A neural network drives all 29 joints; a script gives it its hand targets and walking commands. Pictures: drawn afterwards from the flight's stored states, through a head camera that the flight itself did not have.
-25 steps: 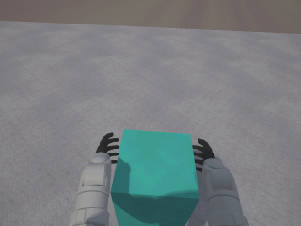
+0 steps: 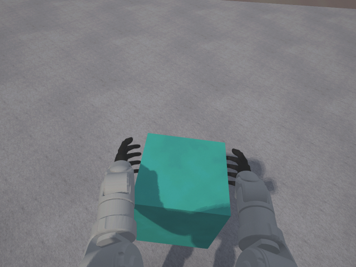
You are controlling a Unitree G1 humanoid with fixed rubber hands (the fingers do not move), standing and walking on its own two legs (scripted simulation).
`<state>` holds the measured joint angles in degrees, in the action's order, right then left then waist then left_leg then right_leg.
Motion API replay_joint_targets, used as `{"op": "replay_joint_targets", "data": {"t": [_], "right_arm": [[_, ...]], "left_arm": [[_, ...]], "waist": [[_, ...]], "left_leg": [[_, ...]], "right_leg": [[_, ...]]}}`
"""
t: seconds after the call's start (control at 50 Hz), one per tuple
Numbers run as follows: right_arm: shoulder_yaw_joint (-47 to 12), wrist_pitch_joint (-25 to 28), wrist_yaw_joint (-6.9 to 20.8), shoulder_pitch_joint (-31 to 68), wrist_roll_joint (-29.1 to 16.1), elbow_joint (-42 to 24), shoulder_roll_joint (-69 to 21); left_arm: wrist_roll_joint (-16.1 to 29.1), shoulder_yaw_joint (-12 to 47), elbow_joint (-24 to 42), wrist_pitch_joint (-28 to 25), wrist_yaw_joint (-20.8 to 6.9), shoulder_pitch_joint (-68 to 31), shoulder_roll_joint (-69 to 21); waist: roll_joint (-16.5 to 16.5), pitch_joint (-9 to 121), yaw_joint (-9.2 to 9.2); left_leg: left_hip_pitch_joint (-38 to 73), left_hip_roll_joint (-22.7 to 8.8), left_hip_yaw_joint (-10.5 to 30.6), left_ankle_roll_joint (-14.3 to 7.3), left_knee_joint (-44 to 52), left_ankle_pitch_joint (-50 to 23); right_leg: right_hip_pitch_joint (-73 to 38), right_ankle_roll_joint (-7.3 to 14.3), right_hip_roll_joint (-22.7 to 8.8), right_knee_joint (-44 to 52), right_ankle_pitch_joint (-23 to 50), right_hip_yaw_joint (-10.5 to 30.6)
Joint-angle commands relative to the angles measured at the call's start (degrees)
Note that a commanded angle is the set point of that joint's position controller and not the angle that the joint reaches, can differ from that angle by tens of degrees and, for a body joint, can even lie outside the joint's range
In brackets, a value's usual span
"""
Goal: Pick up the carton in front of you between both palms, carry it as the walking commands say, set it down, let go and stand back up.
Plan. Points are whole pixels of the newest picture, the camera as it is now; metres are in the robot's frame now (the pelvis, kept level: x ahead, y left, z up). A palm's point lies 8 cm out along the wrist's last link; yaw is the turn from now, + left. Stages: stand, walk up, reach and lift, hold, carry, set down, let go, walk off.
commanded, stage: set down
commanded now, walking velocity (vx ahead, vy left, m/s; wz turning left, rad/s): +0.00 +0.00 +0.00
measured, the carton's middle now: (179, 193) +0.33 +0.03 -0.10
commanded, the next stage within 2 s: none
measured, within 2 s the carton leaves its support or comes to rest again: rests again in 1.90 s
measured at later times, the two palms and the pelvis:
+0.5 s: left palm (128, 190) +0.36 +0.19 -0.17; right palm (217, 187) +0.41 -0.10 -0.18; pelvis -0.03 -0.03 -0.10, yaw +0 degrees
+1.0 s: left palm (127, 203) +0.38 +0.21 -0.32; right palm (201, 191) +0.46 -0.07 -0.33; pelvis -0.06 -0.02 -0.23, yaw -1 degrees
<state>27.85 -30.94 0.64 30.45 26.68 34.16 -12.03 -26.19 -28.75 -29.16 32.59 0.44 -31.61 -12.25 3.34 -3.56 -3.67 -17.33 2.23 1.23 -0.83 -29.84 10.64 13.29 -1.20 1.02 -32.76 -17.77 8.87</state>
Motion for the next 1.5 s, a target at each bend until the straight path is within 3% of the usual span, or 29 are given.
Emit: {"op": "replay_joint_targets", "data": {"t": [0.0,0.08,0.12,0.18,0.26,0.32,0.44,0.56,0.78,0.94,1.22,1.48], "right_arm": [[-16.9,7.4,11.0,31.3,-7.5,3.5,-38.3],[-19.5,15.4,9.2,29.6,-8.4,3.4,-37.2],[-23.8,19.3,8.6,31.2,-10.4,3.3,-39.5],[-32.4,23.3,7.9,35.5,-14.3,1.1,-43.4],[-42.3,25.4,6.7,41.2,-19.5,-5.3,-46.7],[-45.5,24.2,6.1,43.6,-21.6,-7.3,-47.0],[-41.0,18.7,8.5,46.1,-20.4,-0.4,-47.6],[-34.5,16.3,10.5,51.0,-18.8,5.5,-45.7],[-34.6,18.1,9.7,62.9,-21.9,6.2,-40.2],[-34.6,17.2,9.1,69.6,-24.0,9.3,-36.9],[-31.5,17.3,6.5,79.9,-24.5,17.3,-29.9],[-36.9,17.3,4.3,89.4,-29.7,19.2,-22.8]], "left_arm": [[7.5,15.8,-8.4,-5.1,-11.7,-23.2,-38.7],[7.5,18.1,-7.8,-13.5,-12.1,-23.1,-37.7],[9.0,21.7,-7.6,-17.3,-12.7,-25.0,-39.5],[11.8,27.6,-6.5,-21.5,-13.7,-28.0,-43.0],[16.1,35.9,-0.3,-23.6,-14.9,-31.9,-43.9],[17.9,38.5,2.3,-22.5,-15.4,-33.4,-43.1],[14.8,33.0,-1.6,-17.0,-17.4,-35.6,-43.3],[13.1,27.7,-5.5,-14.3,-17.7,-40.8,-43.8],[17.9,30.6,-3.4,-14.7,-13.1,-51.8,-44.2],[19.5,30.0,-2.4,-14.0,-10.6,-58.6,-41.6],[19.3,21.9,-3.4,-15.2,-9.6,-70.6,-32.8],[22.6,17.8,-2.2,-16.4,-8.9,-79.6,-22.8]], "waist": [[-3.1,13.3,-0.82],[-2.7,22.2,-0.49],[-2.5,28.7,-0.62],[-1.7,42.5,-2.31],[-0.5,64.3,-4.16],[0.3,71.1,-5.09],[2.1,61.2,-6.65],[2.0,58.0,-6.58],[-0.4,71.9,-6.82],[-0.2,74.7,-8.30],[4.5,70.0,-11.85],[9.8,70.6,-17.13]], "left_leg": [[9.7,1.9,1.6,0.8,0.0,-5.3],[4.4,3.2,0.4,1.7,-6.8,-15.6],[2.1,3.6,0.1,1.9,-10.6,-19.0],[-1.4,4.1,-0.5,1.8,-17.0,-24.6],[-4.2,4.4,-1.3,1.6,-24.8,-33.0],[-9.5,4.6,-2.2,2.0,-28.0,-31.4],[-27.3,4.7,-4.2,2.3,-31.2,-13.8],[-35.1,4.6,-4.5,2.1,-36.2,-8.7],[-37.1,4.7,-3.9,4.7,-47.5,-11.9],[-40.7,5.1,-4.8,5.6,-53.9,-9.4],[-55.0,4.5,-7.8,5.9,-64.7,-7.0],[-64.5,2.5,-9.8,6.1,-73.5,-9.3]], "right_leg": [[19.2,2.6,5.9,4.1,0.4,-4.8],[25.3,1.4,7.0,-0.6,6.9,-5.6],[27.7,0.8,7.5,-3.6,10.1,-5.7],[30.3,-0.4,8.1,-9.0,16.5,-5.8],[32.1,-1.9,8.4,-16.6,26.9,-6.0],[34.5,-2.6,8.6,-20.5,26.9,-6.4],[44.5,-2.4,8.9,-24.0,10.5,-7.4],[56.5,-1.3,9.3,-29.0,2.6,-8.7],[71.9,-0.5,11.3,-43.1,0.3,-11.7],[78.7,-0.3,12.1,-50.8,-3.1,-13.0],[82.8,-0.4,11.5,-61.0,-4.6,-12.9],[78.2,-0.7,10.0,-70.5,0.6,-11.6]]}}
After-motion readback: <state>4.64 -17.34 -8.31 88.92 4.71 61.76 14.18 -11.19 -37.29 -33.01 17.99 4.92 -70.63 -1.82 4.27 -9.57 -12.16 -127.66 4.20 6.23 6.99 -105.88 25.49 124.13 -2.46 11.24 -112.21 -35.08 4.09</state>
